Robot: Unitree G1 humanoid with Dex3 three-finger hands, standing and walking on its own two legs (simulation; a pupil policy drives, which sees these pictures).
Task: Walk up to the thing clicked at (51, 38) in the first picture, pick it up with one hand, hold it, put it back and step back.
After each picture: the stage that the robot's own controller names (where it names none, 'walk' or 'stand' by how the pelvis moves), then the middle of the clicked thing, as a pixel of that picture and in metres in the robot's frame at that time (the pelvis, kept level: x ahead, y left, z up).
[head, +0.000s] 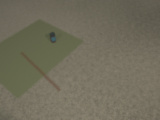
stand; (52, 37) +1.53 +0.32 -0.72
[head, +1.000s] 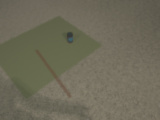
walk; (70, 37) +1.42 +0.18 -0.71
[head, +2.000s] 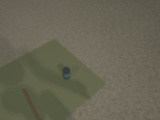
walk; (66, 73) +0.90 +0.15 -0.70
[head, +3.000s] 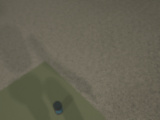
walk; (58, 108) +0.56 +0.21 -0.70
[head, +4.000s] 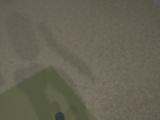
stand; (60, 119) +0.46 +0.15 -0.70
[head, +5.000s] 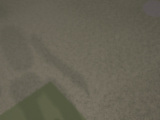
stand; out of the picture +0.40 +0.14 -0.72
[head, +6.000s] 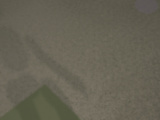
stand; out of the picture +0.37 +0.17 -0.72
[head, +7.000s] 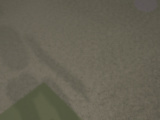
stand; out of the picture +0.39 +0.18 -0.72
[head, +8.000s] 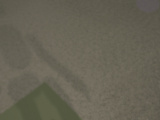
stand; out of the picture +0.39 +0.18 -0.73
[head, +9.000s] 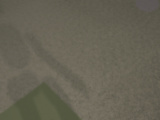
stand; out of the picture +0.38 +0.18 -0.73
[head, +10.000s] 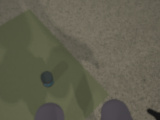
go down; (47, 79) +0.45 +0.16 -0.46
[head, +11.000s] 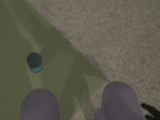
go down; (35, 63) +0.49 +0.17 -0.32
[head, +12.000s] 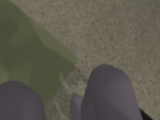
close in; out of the picture +0.48 +0.21 -0.24
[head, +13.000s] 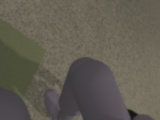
close; out of the picture +0.47 +0.24 -0.23
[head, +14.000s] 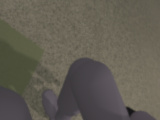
lift; out of the picture +0.45 +0.23 -0.24
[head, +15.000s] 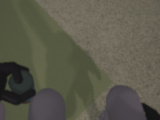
lift; (23, 88) +0.32 +0.20 -0.09
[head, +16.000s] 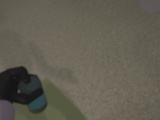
hold; (34, 95) +0.32 +0.16 +0.03
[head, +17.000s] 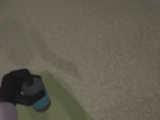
hold; (37, 95) +0.33 +0.16 -0.01
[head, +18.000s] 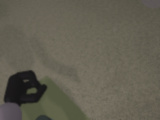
hold; out of the picture +0.31 +0.16 -0.22
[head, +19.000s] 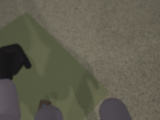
crouch; (43, 111) +0.30 +0.18 -0.49
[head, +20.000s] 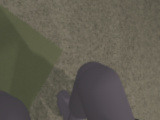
lower; out of the picture +0.31 +0.22 -0.27
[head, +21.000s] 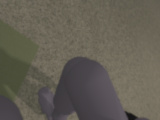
lower; out of the picture +0.30 +0.23 -0.27
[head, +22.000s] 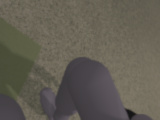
lower; out of the picture +0.30 +0.24 -0.26
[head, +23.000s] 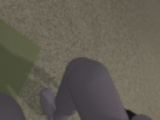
lower; out of the picture +0.30 +0.25 -0.26
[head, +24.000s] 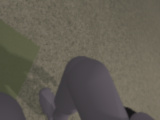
lower; out of the picture +0.30 +0.25 -0.26
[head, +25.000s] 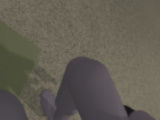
open; out of the picture +0.30 +0.25 -0.26
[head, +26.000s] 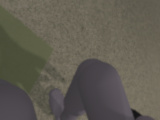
stand; out of the picture +0.30 +0.28 -0.26
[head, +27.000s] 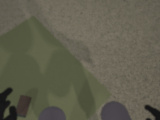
walk; (23, 106) +0.34 +0.31 -0.51
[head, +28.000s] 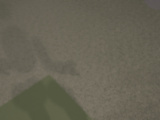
stand; out of the picture +0.31 +0.37 -0.69
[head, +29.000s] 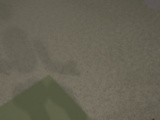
stand; out of the picture +0.34 +0.44 -0.69
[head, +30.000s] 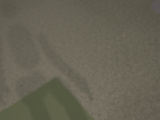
stand; out of the picture +0.35 +0.48 -0.74
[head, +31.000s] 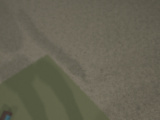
walk; (4, 119) +0.41 +0.51 -0.73
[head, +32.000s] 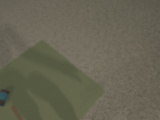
walk; (2, 97) +0.56 +0.59 -0.72
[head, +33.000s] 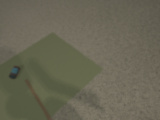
walk; (14, 72) +0.93 +0.72 -0.73
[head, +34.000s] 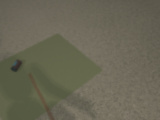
stand; (16, 65) +1.11 +0.67 -0.74
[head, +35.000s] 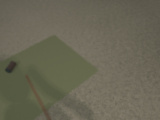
stand; (10, 66) +1.12 +0.72 -0.75
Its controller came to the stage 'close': yes
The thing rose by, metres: 0.70
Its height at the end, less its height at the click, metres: -0.02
